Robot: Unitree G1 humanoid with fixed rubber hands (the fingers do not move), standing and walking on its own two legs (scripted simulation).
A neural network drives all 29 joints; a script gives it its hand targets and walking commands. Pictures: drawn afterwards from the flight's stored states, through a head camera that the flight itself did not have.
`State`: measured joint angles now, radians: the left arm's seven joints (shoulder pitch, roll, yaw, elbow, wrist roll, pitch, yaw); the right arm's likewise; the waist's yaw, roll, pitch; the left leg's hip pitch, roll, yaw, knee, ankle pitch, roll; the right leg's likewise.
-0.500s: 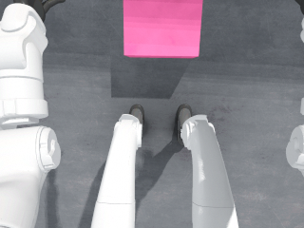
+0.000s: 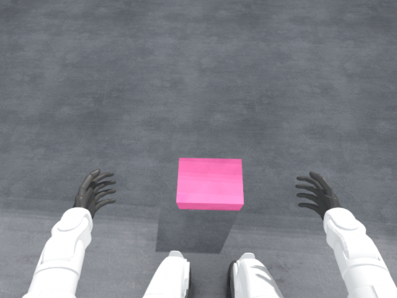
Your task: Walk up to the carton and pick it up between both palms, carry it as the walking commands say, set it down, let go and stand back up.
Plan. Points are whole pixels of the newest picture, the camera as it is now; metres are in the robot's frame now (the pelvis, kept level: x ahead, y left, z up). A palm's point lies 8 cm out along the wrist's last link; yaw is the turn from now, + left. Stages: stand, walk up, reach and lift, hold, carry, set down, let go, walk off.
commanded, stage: let go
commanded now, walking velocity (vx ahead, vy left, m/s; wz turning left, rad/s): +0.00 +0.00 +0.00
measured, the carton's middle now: (209, 184) +0.52 -0.01 -0.65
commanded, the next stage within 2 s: stand in 0.72 s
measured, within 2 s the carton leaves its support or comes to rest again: neither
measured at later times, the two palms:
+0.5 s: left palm (71, 251) +0.21 +0.25 -0.02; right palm (351, 246) +0.22 -0.25 -0.03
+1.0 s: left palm (74, 261) +0.19 +0.25 -0.03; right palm (366, 274) +0.18 -0.27 -0.04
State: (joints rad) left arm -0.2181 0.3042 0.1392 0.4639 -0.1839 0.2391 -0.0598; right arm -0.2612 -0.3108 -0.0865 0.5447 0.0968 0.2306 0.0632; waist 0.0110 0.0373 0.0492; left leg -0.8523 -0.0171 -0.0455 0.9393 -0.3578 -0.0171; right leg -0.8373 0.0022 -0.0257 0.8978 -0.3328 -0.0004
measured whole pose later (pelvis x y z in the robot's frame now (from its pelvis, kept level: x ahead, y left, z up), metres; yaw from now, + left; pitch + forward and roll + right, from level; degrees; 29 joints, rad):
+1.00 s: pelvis +0.06 -0.01 +0.05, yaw +1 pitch +0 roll +0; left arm 0.24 0.23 0.09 0.59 -0.03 0.04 -0.02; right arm 0.23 -0.25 -0.05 0.74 0.01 0.03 0.03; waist 0.01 -0.01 -0.05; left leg -0.28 -0.01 -0.05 0.59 -0.31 -0.01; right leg -0.28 0.00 -0.03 0.58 -0.30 -0.01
